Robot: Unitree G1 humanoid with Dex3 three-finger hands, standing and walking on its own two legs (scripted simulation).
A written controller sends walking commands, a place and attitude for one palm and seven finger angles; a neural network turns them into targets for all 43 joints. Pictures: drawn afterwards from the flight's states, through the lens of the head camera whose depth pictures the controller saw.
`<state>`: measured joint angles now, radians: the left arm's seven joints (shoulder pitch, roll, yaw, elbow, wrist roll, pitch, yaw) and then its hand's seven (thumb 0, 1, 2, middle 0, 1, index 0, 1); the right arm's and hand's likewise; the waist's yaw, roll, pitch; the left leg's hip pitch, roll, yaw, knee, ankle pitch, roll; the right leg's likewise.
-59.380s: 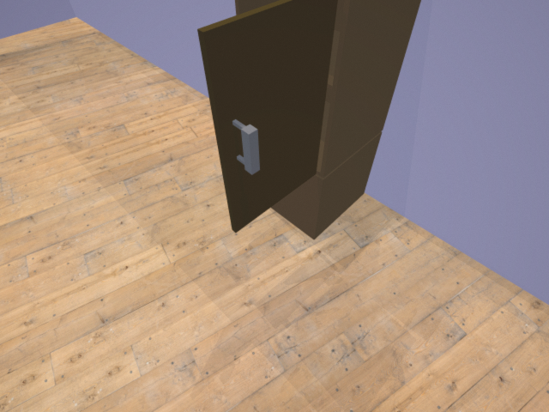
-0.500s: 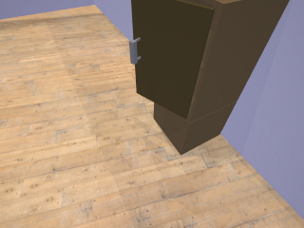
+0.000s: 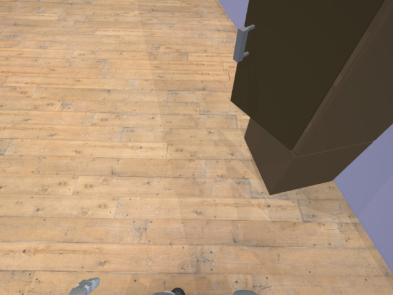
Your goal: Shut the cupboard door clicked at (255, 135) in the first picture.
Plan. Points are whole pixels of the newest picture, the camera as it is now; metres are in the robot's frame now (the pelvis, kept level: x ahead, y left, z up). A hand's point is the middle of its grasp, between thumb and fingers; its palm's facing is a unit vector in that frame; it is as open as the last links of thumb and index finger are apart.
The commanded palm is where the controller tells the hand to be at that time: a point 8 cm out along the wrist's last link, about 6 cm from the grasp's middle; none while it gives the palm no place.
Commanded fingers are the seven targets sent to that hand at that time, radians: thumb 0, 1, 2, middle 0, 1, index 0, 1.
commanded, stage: walk to a spot facing it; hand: left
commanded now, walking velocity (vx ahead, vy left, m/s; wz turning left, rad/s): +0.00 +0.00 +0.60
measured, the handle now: (244, 43) +0.92 -0.16 -0.02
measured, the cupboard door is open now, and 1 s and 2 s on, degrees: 24 24 24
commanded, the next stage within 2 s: turn to face it in 1.84 s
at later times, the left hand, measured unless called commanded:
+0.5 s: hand out of the picture -0.02 +0.20 -0.19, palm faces +0.37 -0.89 -0.28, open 7.4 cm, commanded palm none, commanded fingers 0.00 0.90 0.90 -0.20 -0.30 -0.20 -0.30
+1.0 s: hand out of the picture -0.05 +0.11 -0.17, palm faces +0.71 -0.68 -0.20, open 7.4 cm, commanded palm none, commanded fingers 0.00 0.90 0.90 -0.20 -0.30 -0.20 -0.30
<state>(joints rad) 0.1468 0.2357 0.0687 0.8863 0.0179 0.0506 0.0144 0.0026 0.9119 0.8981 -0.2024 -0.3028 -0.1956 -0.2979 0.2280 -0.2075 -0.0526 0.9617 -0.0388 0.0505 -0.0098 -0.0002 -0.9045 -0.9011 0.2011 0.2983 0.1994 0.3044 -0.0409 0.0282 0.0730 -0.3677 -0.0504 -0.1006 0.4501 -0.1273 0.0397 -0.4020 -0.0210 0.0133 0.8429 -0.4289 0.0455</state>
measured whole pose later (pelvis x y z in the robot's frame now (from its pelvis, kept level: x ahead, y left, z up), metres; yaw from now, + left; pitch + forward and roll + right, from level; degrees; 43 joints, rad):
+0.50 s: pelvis +0.01 -0.03 -0.02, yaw +21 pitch +1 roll +1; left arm 0.23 0.26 0.07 0.89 0.02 0.07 0.02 0.00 0.91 0.90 -0.20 -0.30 -0.20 -0.30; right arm 0.13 -0.23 -0.05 0.88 -0.03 0.03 0.00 0.00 -0.91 -0.90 0.20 0.30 0.20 0.30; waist 0.00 -0.04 0.12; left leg -0.34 -0.01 0.00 0.63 -0.31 0.00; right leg -0.42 -0.10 -0.06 1.06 -0.56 0.06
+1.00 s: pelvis +0.08 -0.01 +0.00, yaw +43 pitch +1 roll +1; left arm 0.38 0.17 0.05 0.96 0.03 -0.05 0.00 0.00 0.91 0.90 -0.20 -0.30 -0.20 -0.30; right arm 0.15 -0.22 -0.06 0.92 -0.03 0.06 0.06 0.00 -0.91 -0.90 0.19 0.30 0.19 0.30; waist 0.02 -0.02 0.08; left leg -0.50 0.06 0.09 0.79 -0.32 0.01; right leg -0.04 -0.13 -0.32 0.40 -0.35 0.04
